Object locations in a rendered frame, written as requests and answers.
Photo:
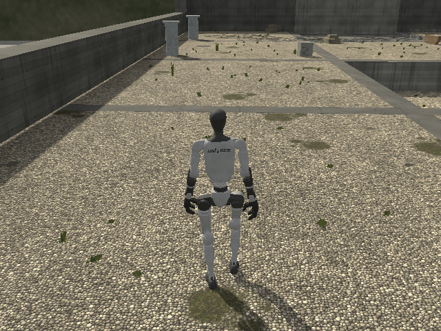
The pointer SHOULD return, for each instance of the robot right hand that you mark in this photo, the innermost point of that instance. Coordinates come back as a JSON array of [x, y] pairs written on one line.
[[254, 209]]

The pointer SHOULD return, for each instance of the right robot forearm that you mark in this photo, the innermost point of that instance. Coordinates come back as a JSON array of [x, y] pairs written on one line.
[[249, 187]]

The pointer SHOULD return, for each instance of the robot left upper arm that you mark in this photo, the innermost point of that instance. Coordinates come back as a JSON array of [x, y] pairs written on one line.
[[195, 158]]

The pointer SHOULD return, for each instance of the robot shin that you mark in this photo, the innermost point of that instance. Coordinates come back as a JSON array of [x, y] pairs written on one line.
[[235, 242], [208, 251]]

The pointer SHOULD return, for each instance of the robot left hand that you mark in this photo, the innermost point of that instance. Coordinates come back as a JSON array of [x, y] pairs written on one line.
[[188, 205]]

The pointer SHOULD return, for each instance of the left robot forearm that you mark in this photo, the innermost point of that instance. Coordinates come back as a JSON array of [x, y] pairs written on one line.
[[190, 185]]

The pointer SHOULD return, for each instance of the robot right upper arm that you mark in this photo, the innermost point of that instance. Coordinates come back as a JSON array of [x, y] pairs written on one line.
[[243, 157]]

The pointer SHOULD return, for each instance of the robot right shin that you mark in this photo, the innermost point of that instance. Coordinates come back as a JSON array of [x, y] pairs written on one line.
[[235, 242]]

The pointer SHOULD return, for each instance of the robot left shin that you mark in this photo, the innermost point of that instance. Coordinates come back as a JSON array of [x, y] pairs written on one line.
[[208, 251]]

